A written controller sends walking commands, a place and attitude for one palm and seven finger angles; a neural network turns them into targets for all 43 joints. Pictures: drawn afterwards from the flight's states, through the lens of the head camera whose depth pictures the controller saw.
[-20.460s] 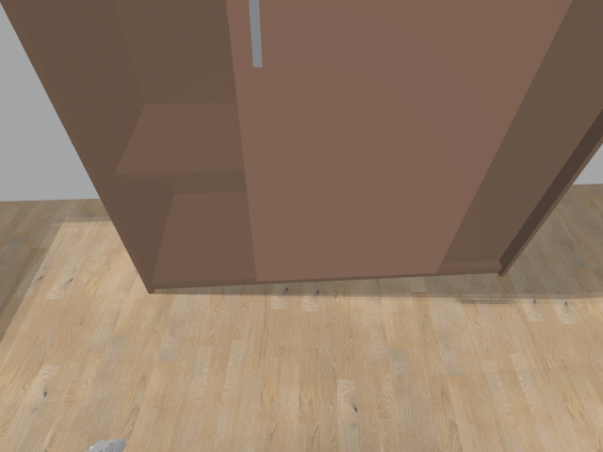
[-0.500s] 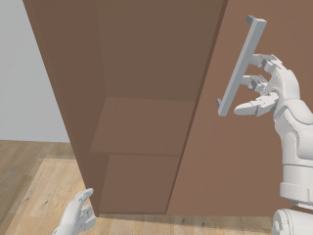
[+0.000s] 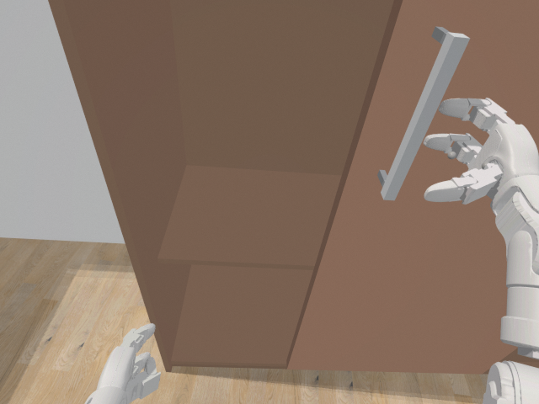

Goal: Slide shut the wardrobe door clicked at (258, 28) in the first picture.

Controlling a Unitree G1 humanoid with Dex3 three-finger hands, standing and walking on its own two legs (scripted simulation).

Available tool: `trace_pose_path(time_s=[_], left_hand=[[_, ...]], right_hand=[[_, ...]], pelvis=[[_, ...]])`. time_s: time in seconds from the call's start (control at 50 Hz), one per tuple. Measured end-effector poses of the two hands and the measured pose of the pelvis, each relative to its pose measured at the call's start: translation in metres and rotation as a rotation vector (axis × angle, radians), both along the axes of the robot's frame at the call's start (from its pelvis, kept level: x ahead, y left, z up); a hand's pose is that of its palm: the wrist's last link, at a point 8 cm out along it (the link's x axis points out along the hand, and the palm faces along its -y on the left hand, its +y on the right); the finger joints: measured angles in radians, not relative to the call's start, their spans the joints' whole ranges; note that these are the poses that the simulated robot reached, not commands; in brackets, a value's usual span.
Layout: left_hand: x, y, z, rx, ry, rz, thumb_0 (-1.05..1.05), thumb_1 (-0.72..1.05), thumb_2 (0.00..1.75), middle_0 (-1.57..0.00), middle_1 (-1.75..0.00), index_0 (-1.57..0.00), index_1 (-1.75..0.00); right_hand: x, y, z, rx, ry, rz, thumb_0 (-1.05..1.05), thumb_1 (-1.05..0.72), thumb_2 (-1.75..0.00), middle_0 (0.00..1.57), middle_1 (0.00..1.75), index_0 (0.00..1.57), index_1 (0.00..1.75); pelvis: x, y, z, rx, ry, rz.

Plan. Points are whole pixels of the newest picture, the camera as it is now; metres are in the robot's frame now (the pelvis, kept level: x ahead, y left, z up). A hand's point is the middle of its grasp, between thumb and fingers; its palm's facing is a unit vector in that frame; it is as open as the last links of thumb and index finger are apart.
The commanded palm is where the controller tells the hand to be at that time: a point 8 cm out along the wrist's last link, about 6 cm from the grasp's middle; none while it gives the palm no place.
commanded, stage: move the hooked fingers beside the handle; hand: right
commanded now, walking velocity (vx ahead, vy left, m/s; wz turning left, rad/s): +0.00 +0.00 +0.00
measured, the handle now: (411, 123) +0.44 -0.17 +0.27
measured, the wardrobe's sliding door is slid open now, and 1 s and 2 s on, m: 0.41 0.41 0.41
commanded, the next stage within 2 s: feel for the door with the fingertips in 1.52 s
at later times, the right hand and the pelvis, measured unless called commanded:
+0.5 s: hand (470, 159) +0.35 -0.22 +0.26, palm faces +0.03 +1.00 -0.08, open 14.0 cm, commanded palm +0.33 -0.27 +0.26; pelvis +0.01 +0.00 +0.00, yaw +0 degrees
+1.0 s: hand (485, 164) +0.35 -0.24 +0.26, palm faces +0.04 +1.00 -0.08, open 14.0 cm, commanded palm +0.33 -0.28 +0.26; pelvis +0.00 -0.01 +0.00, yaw +0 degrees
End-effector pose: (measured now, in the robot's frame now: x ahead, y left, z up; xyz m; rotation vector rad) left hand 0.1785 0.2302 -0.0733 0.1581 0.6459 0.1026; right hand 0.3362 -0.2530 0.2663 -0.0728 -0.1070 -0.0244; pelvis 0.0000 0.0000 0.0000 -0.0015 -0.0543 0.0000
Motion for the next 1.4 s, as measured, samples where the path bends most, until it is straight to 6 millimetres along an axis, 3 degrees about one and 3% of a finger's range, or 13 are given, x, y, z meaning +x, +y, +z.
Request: trace_pose_path(time_s=[0.14, 0.62, 0.98, 1.16, 1.4], left_hand=[[-0.001, 0.0, -0.001, -0.005, 0.001, 0.005, 0.01, 0.9, 0.89, -0.2, -0.3, -0.2, -0.3], [0.006, -0.004, 0.002, 0.001, -0.02, -0.001, 0.01, 0.9, 0.89, -0.2, -0.3, -0.2, -0.3], [0.006, -0.013, 0.003, 0.001, -0.019, -0.017, 0.01, 0.9, 0.89, -0.2, -0.3, -0.2, -0.3], [0.003, -0.013, 0.0, 0.008, -0.009, -0.016, 0.01, 0.9, 0.89, -0.2, -0.3, -0.2, -0.3], [-0.005, -0.005, -0.003, 0.007, 0.008, 0.008, 0.01, 0.9, 0.89, -0.2, -0.3, -0.2, -0.3]], right_hand=[[0.003, 0.002, 0.003, 0.005, -0.018, 0.022, -0.01, 0.51, -0.3, 0.3, 1.2, 0.3, 1.2], [-0.008, -0.03, 0.0, -0.007, -0.021, -0.002, -0.01, 0.51, -0.3, 0.3, 1.2, 0.3, 1.2], [-0.013, -0.039, -0.001, -0.006, -0.016, -0.005, -0.01, 0.51, -0.3, 0.3, 1.2, 0.3, 1.2], [-0.007, -0.027, 0.002, -0.001, -0.033, 0.027, -0.01, 0.51, -0.3, 0.3, 1.2, 0.3, 1.2], [-0.002, -0.032, -0.001, -0.009, -0.014, 0.005, -0.01, 0.51, -0.3, 0.3, 1.2, 0.3, 1.2]], pelvis=[[0.002, 0.0, 0.0, -0.001, 0.006, 0.004], [0.006, -0.005, 0.0, 0.002, 0.011, 0.001], [0.004, -0.01, 0.0, 0.005, 0.011, -0.003], [0.003, -0.011, 0.0, 0.005, 0.012, -0.005], [0.005, -0.009, 0.0, 0.005, 0.019, 0.001]])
